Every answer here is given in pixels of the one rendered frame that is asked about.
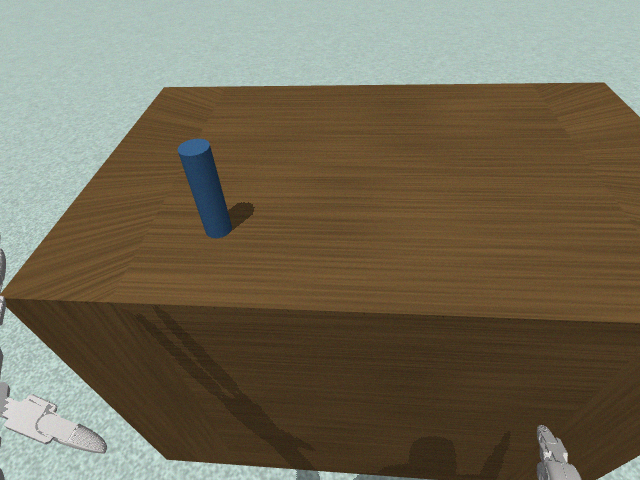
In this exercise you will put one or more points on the right robot hand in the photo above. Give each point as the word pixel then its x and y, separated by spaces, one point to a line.
pixel 554 465

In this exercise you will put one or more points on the left robot hand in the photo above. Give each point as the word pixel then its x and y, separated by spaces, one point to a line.
pixel 35 417

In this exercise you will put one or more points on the can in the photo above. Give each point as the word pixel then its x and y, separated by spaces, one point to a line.
pixel 199 166

